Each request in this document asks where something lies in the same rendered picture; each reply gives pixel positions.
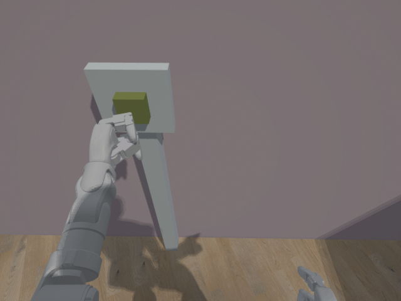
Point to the button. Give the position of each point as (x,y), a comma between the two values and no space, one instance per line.
(134,102)

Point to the panel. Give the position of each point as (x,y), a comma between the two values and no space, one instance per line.
(153,78)

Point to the robot left upper arm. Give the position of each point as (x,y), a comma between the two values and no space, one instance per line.
(67,293)

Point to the left robot hand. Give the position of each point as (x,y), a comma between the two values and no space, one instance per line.
(105,146)

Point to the robot left forearm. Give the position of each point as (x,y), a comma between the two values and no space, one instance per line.
(77,258)

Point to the right robot hand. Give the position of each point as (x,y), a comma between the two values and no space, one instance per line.
(316,284)

